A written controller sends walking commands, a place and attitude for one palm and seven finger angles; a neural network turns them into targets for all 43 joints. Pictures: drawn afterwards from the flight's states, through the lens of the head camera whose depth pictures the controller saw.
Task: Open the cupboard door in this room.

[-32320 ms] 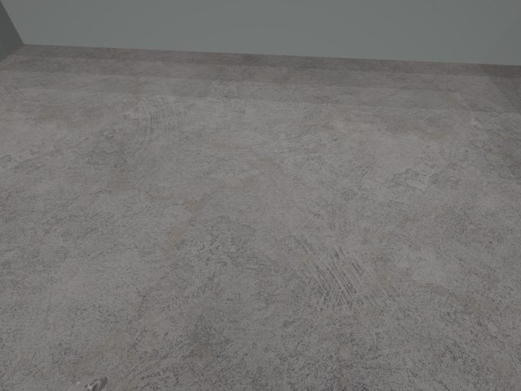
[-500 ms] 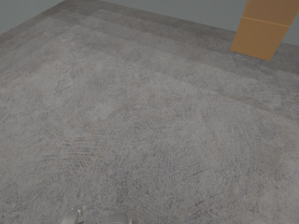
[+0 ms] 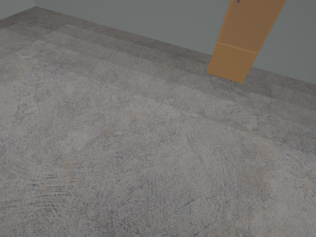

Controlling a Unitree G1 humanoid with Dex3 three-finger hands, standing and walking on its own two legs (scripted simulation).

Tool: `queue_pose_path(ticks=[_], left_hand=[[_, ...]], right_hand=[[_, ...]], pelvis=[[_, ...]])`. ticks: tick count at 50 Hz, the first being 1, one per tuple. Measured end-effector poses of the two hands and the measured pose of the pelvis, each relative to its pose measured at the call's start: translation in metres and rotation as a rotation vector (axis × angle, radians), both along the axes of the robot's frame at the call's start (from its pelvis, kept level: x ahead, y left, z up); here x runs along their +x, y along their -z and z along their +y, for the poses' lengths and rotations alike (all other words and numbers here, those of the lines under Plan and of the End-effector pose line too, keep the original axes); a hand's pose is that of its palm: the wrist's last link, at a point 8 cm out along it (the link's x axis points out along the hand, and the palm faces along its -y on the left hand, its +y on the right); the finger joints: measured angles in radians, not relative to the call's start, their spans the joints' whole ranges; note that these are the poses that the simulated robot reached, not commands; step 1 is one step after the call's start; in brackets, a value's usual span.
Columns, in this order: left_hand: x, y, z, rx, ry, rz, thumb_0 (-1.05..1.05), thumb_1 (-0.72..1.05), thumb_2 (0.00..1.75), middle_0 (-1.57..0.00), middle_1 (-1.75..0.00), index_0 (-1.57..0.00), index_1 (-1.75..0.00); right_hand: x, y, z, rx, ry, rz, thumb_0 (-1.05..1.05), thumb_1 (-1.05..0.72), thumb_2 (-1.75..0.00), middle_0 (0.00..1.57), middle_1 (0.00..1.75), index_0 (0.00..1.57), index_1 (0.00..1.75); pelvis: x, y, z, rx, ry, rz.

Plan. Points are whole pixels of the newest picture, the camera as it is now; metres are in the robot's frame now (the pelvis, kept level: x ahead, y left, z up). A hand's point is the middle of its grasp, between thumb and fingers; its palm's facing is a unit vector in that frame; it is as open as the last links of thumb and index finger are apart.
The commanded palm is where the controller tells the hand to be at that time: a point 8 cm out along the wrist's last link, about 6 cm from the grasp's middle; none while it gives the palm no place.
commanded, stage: turn or walk to find it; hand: left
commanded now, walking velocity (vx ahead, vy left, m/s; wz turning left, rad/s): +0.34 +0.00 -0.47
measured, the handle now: out of the picture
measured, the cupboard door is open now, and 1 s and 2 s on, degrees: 0 0 0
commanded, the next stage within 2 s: stand and wait in 1.40 s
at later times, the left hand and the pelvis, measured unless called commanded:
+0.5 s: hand (146, 166) +0.38 +0.07 -0.18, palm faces -0.29 -0.95 -0.14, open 7.4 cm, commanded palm none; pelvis +0.20 -0.05 -0.02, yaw -13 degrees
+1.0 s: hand (132, 155) +0.43 +0.13 -0.19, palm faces -0.18 -0.97 -0.16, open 7.4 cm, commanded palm none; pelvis +0.44 -0.05 -0.02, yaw -16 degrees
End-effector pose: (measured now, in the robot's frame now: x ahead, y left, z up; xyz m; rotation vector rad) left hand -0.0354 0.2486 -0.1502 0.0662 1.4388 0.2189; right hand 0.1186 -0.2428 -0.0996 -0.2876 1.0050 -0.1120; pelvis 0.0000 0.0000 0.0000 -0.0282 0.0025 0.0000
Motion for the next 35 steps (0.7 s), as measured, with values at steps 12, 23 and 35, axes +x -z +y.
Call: queue_pose_path(ticks=[12, 23, 35], left_hand=[[0.208, -0.010, 0.006, 0.000, 0.228, -0.189, 0.01, 0.91, 0.90, -0.19, -0.30, -0.19, -0.30], [0.411, 0.005, -0.112, -0.065, 0.468, -0.370, 0.00, 0.91, 0.90, -0.20, -0.30, -0.19, -0.30], [0.439, -0.020, -0.095, 0.051, 0.377, -0.252, -0.04, 0.95, 0.90, -0.20, -0.30, -0.20, -0.30]], right_hand=[[-0.114, 0.014, 0.030, 0.057, 0.330, 0.396, 0.00, -0.90, -0.90, 0.20, 0.30, 0.20, 0.30], [-0.137, 0.032, 0.048, 0.205, 0.563, 0.727, 0.00, -0.90, -0.90, 0.20, 0.30, 0.20, 0.30], [0.127, 0.044, -0.051, 0.151, 0.430, 0.246, 0.01, -0.92, -0.90, 0.20, 0.30, 0.20, 0.30]], pelvis=[[0.082, -0.007, 0.008, -0.009, 0.130, 0.008], [0.185, 0.024, -0.041, 0.014, 0.224, 0.011], [0.281, 0.000, -0.068, 0.018, 0.254, -0.002]])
